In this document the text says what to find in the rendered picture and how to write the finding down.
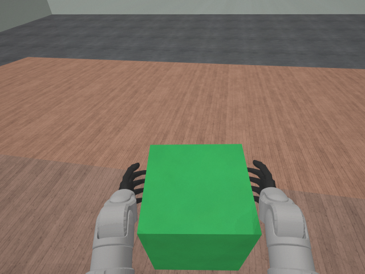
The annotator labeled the right robot forearm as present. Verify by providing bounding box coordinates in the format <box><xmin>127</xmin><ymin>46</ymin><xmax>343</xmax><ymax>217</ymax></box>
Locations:
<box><xmin>259</xmin><ymin>187</ymin><xmax>319</xmax><ymax>274</ymax></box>

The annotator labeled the left robot hand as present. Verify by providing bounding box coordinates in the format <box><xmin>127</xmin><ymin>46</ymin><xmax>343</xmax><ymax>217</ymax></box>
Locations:
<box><xmin>119</xmin><ymin>163</ymin><xmax>147</xmax><ymax>204</ymax></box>

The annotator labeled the carton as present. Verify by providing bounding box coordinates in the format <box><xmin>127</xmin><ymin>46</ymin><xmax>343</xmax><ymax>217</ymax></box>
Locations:
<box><xmin>137</xmin><ymin>144</ymin><xmax>262</xmax><ymax>271</ymax></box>

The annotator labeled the left robot forearm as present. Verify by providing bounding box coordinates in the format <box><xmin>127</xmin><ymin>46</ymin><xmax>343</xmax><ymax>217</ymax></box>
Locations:
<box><xmin>86</xmin><ymin>189</ymin><xmax>137</xmax><ymax>274</ymax></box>

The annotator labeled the right robot hand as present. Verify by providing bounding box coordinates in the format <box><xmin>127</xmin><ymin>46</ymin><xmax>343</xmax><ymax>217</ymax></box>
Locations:
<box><xmin>247</xmin><ymin>160</ymin><xmax>276</xmax><ymax>203</ymax></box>

